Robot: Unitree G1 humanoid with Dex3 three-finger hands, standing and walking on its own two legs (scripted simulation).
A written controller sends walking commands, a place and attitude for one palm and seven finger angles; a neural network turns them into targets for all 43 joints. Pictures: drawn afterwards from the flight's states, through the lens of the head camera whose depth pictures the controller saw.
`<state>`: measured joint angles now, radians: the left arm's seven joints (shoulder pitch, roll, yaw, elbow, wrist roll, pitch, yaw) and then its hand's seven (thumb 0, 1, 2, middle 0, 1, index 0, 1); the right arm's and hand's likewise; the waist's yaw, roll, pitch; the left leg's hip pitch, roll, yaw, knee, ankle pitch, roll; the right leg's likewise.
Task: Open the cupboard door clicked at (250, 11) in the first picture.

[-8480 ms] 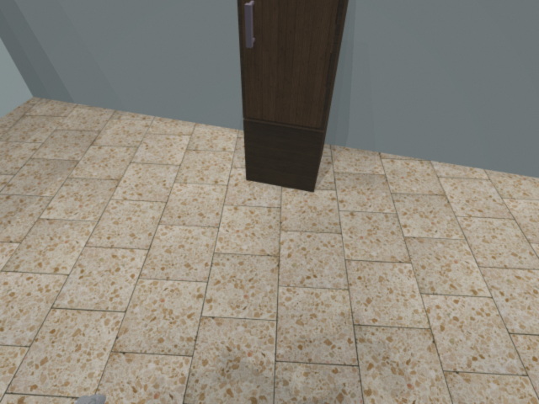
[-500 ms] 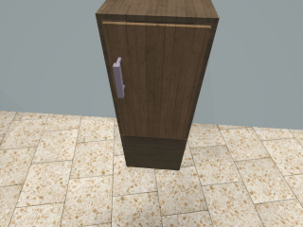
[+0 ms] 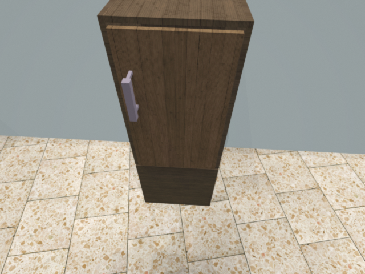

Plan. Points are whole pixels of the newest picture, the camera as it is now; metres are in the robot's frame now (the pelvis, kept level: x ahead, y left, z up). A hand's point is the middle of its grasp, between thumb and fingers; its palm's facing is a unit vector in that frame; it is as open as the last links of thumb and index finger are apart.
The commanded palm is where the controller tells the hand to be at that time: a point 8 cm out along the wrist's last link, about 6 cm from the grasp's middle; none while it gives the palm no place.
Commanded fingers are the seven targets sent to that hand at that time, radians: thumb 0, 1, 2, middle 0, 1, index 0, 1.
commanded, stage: look again from close up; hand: left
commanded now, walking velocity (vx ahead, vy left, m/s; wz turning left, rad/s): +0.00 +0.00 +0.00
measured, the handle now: (132, 96) +0.57 +0.18 +0.06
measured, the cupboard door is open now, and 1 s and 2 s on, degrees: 0 0 0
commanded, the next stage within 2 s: raise the hand with hooked fingers in 0.06 s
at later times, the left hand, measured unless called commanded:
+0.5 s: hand (106, 249) +0.18 +0.17 -0.02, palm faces -0.04 -1.00 -0.04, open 8.2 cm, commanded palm +0.13 +0.24 -0.04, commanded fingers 0.00 0.48 0.72 -0.23 -0.57 -0.23 -0.57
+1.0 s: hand (80, 234) +0.20 +0.22 +0.00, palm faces +0.00 -1.00 -0.06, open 11.1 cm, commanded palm +0.17 +0.28 +0.01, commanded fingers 0.00 -0.10 0.47 -0.27 -0.94 -0.27 -0.94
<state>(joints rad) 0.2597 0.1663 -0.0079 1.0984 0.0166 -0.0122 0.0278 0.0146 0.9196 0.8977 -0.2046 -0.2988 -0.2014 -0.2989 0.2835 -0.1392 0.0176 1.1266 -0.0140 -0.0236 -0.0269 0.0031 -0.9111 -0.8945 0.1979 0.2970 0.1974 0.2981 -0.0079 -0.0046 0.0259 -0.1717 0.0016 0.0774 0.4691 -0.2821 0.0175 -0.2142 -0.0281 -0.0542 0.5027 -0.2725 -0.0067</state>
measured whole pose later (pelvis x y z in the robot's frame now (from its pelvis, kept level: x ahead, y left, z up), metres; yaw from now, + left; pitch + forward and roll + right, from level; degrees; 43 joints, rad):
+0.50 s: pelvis -0.02 -0.02 -0.06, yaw +1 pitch +10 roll +1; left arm 0.34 0.21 0.20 0.21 -0.28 -0.55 -0.41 0.01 0.70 0.81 -0.22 -0.43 -0.21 -0.43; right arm 0.15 -0.28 -0.07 0.54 0.02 -0.29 -0.01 0.01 -0.91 -0.89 0.20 0.30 0.20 0.30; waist 0.00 -0.03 -0.13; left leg -0.69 0.03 0.04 0.98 -0.47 -0.01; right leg -0.72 -0.03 -0.08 1.00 -0.47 -0.04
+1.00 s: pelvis -0.03 +0.00 -0.06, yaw +2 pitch +10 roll -2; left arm 0.29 0.31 0.30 0.11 -0.34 -0.31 -0.39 0.01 0.12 0.56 -0.26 -0.80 -0.26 -0.80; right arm 0.31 -0.22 0.04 0.58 0.04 -0.25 -0.06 0.01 -0.90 -0.89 0.20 0.30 0.20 0.30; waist -0.03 0.03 -0.09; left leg -0.69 0.04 0.01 0.98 -0.46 0.01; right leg -0.68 -0.02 -0.11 0.93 -0.42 -0.02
